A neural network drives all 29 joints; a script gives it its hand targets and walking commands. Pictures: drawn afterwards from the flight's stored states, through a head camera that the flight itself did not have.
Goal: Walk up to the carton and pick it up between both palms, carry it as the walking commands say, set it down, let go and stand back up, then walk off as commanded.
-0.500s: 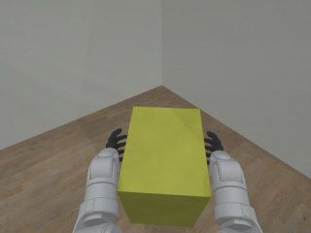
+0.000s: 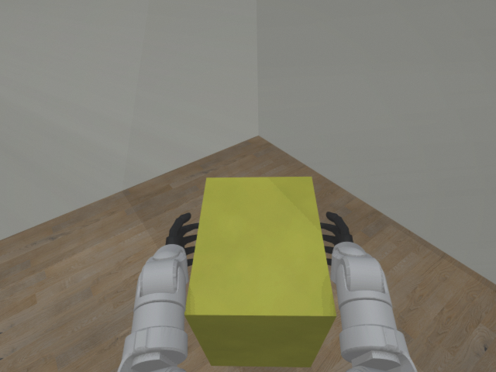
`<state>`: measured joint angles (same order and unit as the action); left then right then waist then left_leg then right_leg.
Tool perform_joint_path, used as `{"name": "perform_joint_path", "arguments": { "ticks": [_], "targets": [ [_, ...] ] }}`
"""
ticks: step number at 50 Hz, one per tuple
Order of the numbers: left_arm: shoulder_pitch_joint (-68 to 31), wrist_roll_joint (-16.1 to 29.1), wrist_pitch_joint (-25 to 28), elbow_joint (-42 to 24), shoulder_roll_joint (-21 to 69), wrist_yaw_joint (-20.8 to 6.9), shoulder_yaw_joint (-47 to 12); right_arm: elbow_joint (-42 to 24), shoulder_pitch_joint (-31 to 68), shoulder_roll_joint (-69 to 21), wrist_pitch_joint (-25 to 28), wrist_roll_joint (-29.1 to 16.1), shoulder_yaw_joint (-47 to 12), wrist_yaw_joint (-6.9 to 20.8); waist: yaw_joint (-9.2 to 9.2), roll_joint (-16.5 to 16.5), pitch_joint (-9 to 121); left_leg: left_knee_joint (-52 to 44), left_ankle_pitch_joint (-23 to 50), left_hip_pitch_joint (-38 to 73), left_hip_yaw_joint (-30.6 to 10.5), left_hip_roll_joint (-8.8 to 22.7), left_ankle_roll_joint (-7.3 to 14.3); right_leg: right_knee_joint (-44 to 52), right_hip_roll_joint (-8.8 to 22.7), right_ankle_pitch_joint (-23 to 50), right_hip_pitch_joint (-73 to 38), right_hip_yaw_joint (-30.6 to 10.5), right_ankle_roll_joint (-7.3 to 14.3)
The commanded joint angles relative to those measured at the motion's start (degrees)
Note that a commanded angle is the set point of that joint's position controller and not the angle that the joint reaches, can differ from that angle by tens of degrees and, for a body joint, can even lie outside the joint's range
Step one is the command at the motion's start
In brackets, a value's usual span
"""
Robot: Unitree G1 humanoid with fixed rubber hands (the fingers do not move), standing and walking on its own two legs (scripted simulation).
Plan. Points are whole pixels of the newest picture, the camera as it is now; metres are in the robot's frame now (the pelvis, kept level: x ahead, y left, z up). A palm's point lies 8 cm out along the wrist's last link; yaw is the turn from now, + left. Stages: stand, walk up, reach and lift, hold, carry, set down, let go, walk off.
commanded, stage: reach and lift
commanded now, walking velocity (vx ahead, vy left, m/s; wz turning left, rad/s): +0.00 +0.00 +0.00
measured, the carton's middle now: (259, 274) +0.32 -0.01 -0.01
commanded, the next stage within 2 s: hold in 0.30 s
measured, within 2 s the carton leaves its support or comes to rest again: neither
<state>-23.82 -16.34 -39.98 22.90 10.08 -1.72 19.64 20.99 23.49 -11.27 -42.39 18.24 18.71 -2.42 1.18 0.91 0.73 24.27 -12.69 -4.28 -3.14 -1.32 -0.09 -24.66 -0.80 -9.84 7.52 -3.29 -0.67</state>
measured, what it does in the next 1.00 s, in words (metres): stands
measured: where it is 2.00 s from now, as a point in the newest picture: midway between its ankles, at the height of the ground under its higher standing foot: outside the picture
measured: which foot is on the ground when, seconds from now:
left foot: down 0.00-1.00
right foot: down 0.00-1.00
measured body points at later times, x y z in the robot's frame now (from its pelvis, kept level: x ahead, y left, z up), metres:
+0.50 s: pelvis +0.00 +0.00 +0.00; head -0.07 -0.01 +0.45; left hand +0.31 +0.14 +0.06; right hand +0.31 -0.15 +0.06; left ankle +0.02 +0.12 -0.74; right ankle +0.05 -0.12 -0.74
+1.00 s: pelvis -0.01 +0.00 +0.00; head -0.07 -0.01 +0.45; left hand +0.31 +0.14 +0.06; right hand +0.31 -0.15 +0.06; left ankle +0.02 +0.12 -0.74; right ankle +0.05 -0.12 -0.74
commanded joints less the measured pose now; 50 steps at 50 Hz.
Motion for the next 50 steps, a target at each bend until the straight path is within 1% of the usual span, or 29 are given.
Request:
{"name": "perform_joint_path", "arguments": {
  "ticks": [1,4,5,6,8,9,11,12,14,17,18,19,20,24,27,28,29,31,34,35,37,38,42,43,44,45,46,47,50],
  "targets": [
    [-22.7,11.2,-0.1,0.7,52.8,-10.0,-29.5,-0.2,25.1,-54.3,0.9,-15.1,-33.2,14.4,-3.45,-2.1,9.7,-6.7,7.1,-2.3,-2.2,-2.3,1.0,4.0,-3.5,8.5,-12.8,-1.3,0.7],
    [-23.0,11.6,0.3,0.3,53.4,-10.3,-30.1,-2.0,27.1,-55.6,1.3,-15.7,-35.1,14.2,-4.29,-2.7,14.9,-5.4,8.1,-0.1,-2.3,-2.4,1.0,3.5,-3.2,8.9,-12.8,-1.4,0.6],
    [-25.1,12.3,-0.1,-2.0,54.2,-10.3,-31.8,-0.7,23.9,-54.2,0.6,-15.6,-34.5,14.4,-3.28,-0.2,12.1,-5.8,6.7,-1.6,-2.1,-2.1,0.7,3.5,-3.4,7.8,-12.5,-1.1,1.0],
    [-21.7,11.9,0.4,-1.6,53.5,-10.2,-30.8,-1.6,25.5,-54.9,0.8,-15.9,-35.1,14.7,-3.40,-3.6,12.9,-6.0,9.0,-0.5,-2.6,-2.1,1.0,3.3,-3.6,9.9,-12.5,-0.6,0.2],
    [-22.0,10.7,-0.9,-0.2,50.9,-10.3,-29.6,3.1,19.1,-53.8,-0.4,-13.4,-31.8,14.1,-2.46,-2.7,7.9,-6.8,5.4,-2.1,-1.9,-2.4,0.7,4.9,-3.3,7.2,-12.2,-1.0,0.3],
    [-20.3,10.7,-0.6,2.1,51.9,-10.5,-28.9,-1.1,24.2,-54.8,0.3,-14.4,-33.7,14.1,-3.64,-3.2,10.4,-7.1,4.6,-2.7,-2.1,-2.4,1.2,4.2,-3.2,7.1,-13.2,-1.0,0.2],
    [-21.6,10.6,-0.9,0.3,51.7,-10.2,-29.4,2.6,20.2,-54.5,-0.3,-14.3,-33.0,14.2,-3.10,0.1,9.0,-7.2,6.2,-2.4,-1.7,-2.6,0.5,4.4,-2.9,8.5,-13.1,-1.1,0.6],
    [-19.5,11.1,-0.3,-0.9,51.7,-10.2,-29.7,-2.2,23.1,-53.7,0.1,-14.9,-33.9,14.1,-3.01,-5.0,10.5,-7.1,9.6,-1.5,-2.5,-2.3,1.1,4.3,-3.8,11.2,-13.3,-0.8,0.0],
    [-19.9,11.9,-1.2,-1.4,52.8,-10.6,-31.8,-1.6,19.3,-52.8,0.0,-14.7,-33.2,14.0,-2.39,0.6,8.0,-7.5,9.3,-2.7,-2.0,-2.1,0.7,4.4,-3.5,10.7,-14.4,-1.0,0.6],
    [-23.2,12.3,-0.6,-2.8,52.7,-10.2,-31.3,-1.2,23.1,-55.0,0.2,-15.6,-33.7,14.9,-3.24,-2.9,9.6,-7.1,2.3,-2.5,-2.1,-2.1,1.1,4.1,-3.6,4.3,-12.5,-0.9,0.8],
    [-23.1,12.3,-1.5,-3.0,52.2,-10.0,-31.8,3.5,17.2,-54.3,-0.8,-14.6,-31.4,14.4,-1.92,1.8,6.5,-7.7,2.5,-2.8,-2.1,-2.0,0.8,4.4,-3.1,4.6,-11.6,-1.5,1.4],
    [-21.6,11.8,-0.7,-2.5,51.2,-10.1,-30.1,-1.1,21.5,-53.0,-0.3,-14.4,-32.8,14.4,-2.77,-4.0,7.0,-7.4,2.4,-4.0,-2.6,-1.8,1.8,4.2,-3.3,4.7,-12.9,-1.0,0.8],
    [-24.5,12.5,-0.3,-4.6,52.1,-10.4,-32.7,-0.8,20.9,-54.0,0.3,-14.9,-32.4,14.5,-2.08,0.0,10.4,-6.8,3.7,-2.0,-2.2,-2.1,1.1,4.3,-3.4,5.3,-12.4,-1.6,1.3],
    [-19.5,11.9,-1.2,-1.5,52.3,-10.3,-31.2,-0.9,19.7,-53.7,-0.3,-14.4,-33.0,14.3,-2.31,-2.7,10.4,-7.4,6.0,-1.8,-2.4,-2.1,1.0,4.3,-3.5,7.7,-14.2,-1.1,0.7],
    [-21.5,12.1,-1.6,-1.7,52.7,-10.3,-31.4,1.4,17.4,-52.2,-0.7,-13.7,-30.6,14.4,-1.47,1.1,6.4,-7.6,3.4,-3.8,-2.2,-1.7,0.7,4.5,-3.2,5.2,-12.9,-0.7,1.1],
    [-19.9,11.6,-1.4,-1.2,52.9,-10.4,-31.3,-2.2,20.4,-52.2,0.2,-15.2,-32.7,14.6,-3.22,1.6,6.2,-7.2,6.0,-3.8,-1.9,-2.0,0.6,4.5,-2.9,7.1,-12.9,-1.4,1.3],
    [-22.0,12.2,-1.1,-3.0,52.0,-10.2,-31.8,0.0,18.8,-53.7,-0.4,-14.8,-32.7,14.7,-2.63,-1.9,6.8,-7.2,4.7,-4.2,-2.3,-1.7,1.3,4.5,-2.9,6.4,-12.5,-1.5,0.7],
    [-23.0,13.3,-0.8,-3.9,52.4,-10.6,-32.6,-1.6,20.7,-53.7,0.0,-14.9,-33.2,14.4,-1.99,-3.2,10.2,-6.8,2.0,-3.2,-2.3,-2.2,1.6,4.5,-2.9,4.4,-13.4,-1.4,0.8],
    [-24.8,13.3,-0.2,-4.3,53.1,-10.4,-32.8,-0.2,20.2,-55.7,-0.2,-15.2,-34.5,14.7,-2.79,-3.0,11.0,-7.1,2.5,-3.5,-2.5,-1.8,1.7,3.6,-3.2,4.3,-13.2,-1.2,0.8],
    [-22.4,12.0,-0.6,-1.7,52.4,-10.4,-31.8,-0.6,21.8,-55.1,0.4,-15.5,-34.0,14.9,-3.39,-0.2,8.3,-7.7,3.5,-3.8,-1.6,-2.1,1.1,4.1,-3.1,5.9,-12.6,-1.2,0.9],
    [-24.8,13.7,-0.6,-6.2,52.7,-10.2,-34.9,1.5,16.8,-55.1,-0.2,-14.8,-32.7,14.5,-1.27,0.8,9.6,-7.0,4.7,-2.1,-2.3,-2.3,0.9,4.0,-3.1,7.0,-12.1,-1.5,1.3],
    [-25.0,14.0,-0.1,-6.0,53.1,-10.6,-34.6,0.5,18.0,-54.9,0.1,-14.9,-33.9,14.9,-1.47,-2.6,9.7,-7.0,4.1,-2.2,-2.1,-2.1,1.1,4.5,-3.2,5.9,-12.2,-0.7,0.8],
    [-22.4,12.5,-1.2,-3.7,52.9,-10.2,-32.9,-1.9,19.7,-53.4,0.0,-15.1,-32.9,14.7,-2.41,1.1,8.5,-7.4,2.5,-3.9,-1.9,-2.2,0.7,3.8,-2.9,5.0,-13.3,-1.2,1.2],
    [-21.1,12.2,-1.1,-2.7,52.7,-10.3,-31.1,-0.5,19.5,-54.3,-0.5,-14.9,-33.5,14.8,-2.77,-2.7,9.0,-7.0,1.4,-2.9,-1.9,-2.1,1.5,4.5,-2.5,3.2,-13.0,-1.5,0.6],
    [-20.0,12.2,-1.3,-2.2,51.8,-10.1,-30.9,-0.6,19.0,-52.6,-0.7,-14.8,-32.8,14.9,-2.40,-2.5,6.7,-7.9,3.8,-3.4,-1.8,-2.1,1.2,4.9,-3.1,5.8,-12.7,-1.1,0.8],
    [-20.7,11.6,-1.1,-2.5,51.4,-10.1,-30.8,-1.0,19.5,-51.7,-0.1,-14.9,-31.8,14.8,-2.57,1.5,9.2,-7.7,4.3,-4.6,-2.4,-2.2,0.8,4.1,-2.7,6.5,-14.2,-1.6,1.3],
    [-22.6,13.6,-0.7,-4.0,53.3,-10.4,-33.8,1.2,17.0,-55.0,0.0,-15.1,-33.2,14.9,-1.63,-0.8,11.1,-7.4,2.2,-3.2,-2.2,-1.8,1.2,4.0,-2.9,4.4,-13.3,-1.1,0.8],
    [-22.4,12.6,-0.8,-4.7,52.9,-9.8,-33.4,0.2,17.3,-53.9,-0.1,-15.0,-32.5,14.8,-2.58,1.7,9.1,-7.5,4.5,-3.8,-2.5,-1.7,0.9,3.6,-2.8,6.5,-13.1,-1.3,1.4],
    [-21.0,12.8,-1.1,-3.7,51.7,-10.0,-32.0,0.8,17.2,-52.6,-0.6,-14.5,-32.7,14.8,-1.79,-2.8,6.8,-7.9,4.9,-3.1,-1.8,-2.3,1.1,5.0,-3.0,6.7,-12.9,-0.8,0.7]
  ]
}}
